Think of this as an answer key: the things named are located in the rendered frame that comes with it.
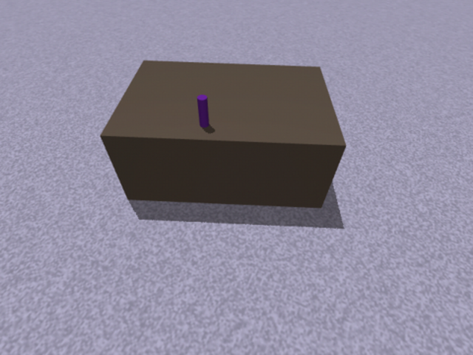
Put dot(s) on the can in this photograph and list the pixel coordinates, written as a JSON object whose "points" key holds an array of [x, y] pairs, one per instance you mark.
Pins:
{"points": [[203, 110]]}

